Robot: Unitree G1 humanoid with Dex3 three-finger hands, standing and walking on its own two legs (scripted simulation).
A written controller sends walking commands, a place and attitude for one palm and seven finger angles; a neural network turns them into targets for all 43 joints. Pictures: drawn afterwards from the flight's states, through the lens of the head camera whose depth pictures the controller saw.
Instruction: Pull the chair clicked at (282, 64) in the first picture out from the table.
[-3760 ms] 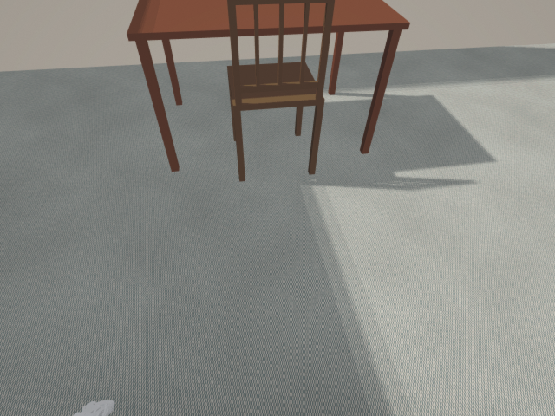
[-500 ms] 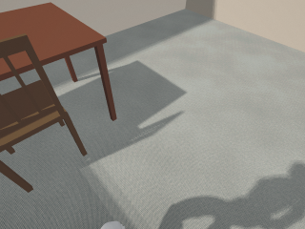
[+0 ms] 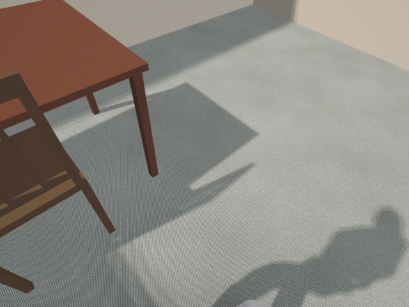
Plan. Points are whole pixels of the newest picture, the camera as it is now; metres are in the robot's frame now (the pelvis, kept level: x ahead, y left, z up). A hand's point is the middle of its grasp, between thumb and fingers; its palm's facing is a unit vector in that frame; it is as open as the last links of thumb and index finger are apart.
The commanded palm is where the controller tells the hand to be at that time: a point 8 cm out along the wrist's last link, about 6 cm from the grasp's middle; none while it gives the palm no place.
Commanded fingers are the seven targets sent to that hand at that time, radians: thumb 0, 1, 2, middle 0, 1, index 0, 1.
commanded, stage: turn to face it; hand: left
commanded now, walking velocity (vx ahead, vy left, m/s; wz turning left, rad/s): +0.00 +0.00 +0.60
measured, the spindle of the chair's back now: out of the picture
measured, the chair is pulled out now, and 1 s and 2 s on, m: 0.00 0.00 0.00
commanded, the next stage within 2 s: take the last steps up to it in 1.30 s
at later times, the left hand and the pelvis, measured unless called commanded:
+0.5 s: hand out of the picture +0.07 +0.18 -0.16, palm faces +0.33 -0.91 -0.24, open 7.3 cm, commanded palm none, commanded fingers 0.00 0.90 0.90 -0.20 -0.30 -0.20 -0.30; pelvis +0.05 -0.03 +0.00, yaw +18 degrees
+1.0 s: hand out of the picture +0.01 +0.26 -0.16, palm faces +0.56 -0.79 -0.25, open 7.4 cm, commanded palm none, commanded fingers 0.00 0.90 0.90 -0.20 -0.30 -0.20 -0.30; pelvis +0.04 +0.02 +0.00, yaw +34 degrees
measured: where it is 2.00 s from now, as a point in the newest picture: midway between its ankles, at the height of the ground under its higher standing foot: outside the picture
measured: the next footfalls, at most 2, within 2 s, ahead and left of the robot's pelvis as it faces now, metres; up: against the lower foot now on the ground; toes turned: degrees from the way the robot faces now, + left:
right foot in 0.18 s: +0.12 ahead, -0.13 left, +0.00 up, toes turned -1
left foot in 0.62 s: +0.06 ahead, +0.11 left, +0.00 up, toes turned +31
